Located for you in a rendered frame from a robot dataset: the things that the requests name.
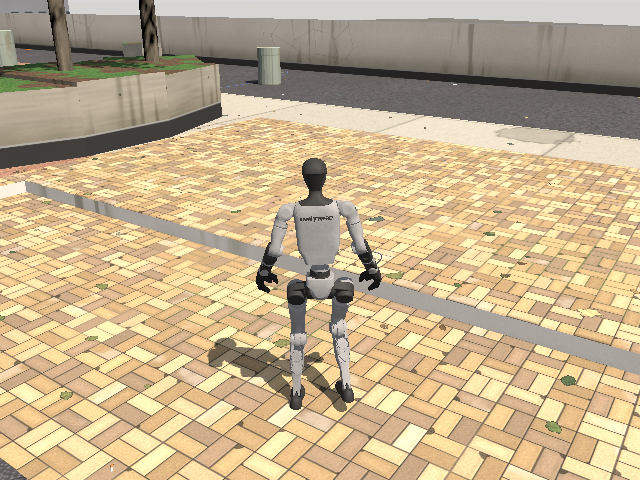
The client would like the right robot hand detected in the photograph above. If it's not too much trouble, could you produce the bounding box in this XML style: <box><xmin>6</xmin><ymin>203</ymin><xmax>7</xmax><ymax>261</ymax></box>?
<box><xmin>359</xmin><ymin>267</ymin><xmax>382</xmax><ymax>291</ymax></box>

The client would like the left robot upper arm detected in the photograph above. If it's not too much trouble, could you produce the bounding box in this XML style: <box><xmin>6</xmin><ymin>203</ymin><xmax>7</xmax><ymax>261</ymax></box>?
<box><xmin>267</xmin><ymin>202</ymin><xmax>296</xmax><ymax>258</ymax></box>

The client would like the left robot hand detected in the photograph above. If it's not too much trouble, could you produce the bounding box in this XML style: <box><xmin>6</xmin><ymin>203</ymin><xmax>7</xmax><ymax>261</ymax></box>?
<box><xmin>256</xmin><ymin>271</ymin><xmax>278</xmax><ymax>293</ymax></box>

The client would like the right robot foot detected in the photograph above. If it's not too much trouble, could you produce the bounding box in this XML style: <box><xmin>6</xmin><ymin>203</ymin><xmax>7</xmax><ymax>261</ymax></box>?
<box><xmin>335</xmin><ymin>380</ymin><xmax>354</xmax><ymax>403</ymax></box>

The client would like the right robot upper arm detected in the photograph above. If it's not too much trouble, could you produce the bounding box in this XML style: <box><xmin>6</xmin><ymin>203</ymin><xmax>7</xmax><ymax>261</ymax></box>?
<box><xmin>337</xmin><ymin>200</ymin><xmax>368</xmax><ymax>255</ymax></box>

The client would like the left robot forearm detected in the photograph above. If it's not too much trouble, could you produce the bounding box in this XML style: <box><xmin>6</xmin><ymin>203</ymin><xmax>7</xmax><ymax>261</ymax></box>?
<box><xmin>258</xmin><ymin>242</ymin><xmax>277</xmax><ymax>276</ymax></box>

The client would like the robot right thigh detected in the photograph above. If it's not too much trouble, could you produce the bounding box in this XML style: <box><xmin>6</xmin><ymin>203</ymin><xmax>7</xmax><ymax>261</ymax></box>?
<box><xmin>329</xmin><ymin>277</ymin><xmax>354</xmax><ymax>338</ymax></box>

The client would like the right robot forearm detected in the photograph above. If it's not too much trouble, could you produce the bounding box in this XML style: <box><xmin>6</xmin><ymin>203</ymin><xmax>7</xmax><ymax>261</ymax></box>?
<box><xmin>358</xmin><ymin>239</ymin><xmax>378</xmax><ymax>274</ymax></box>

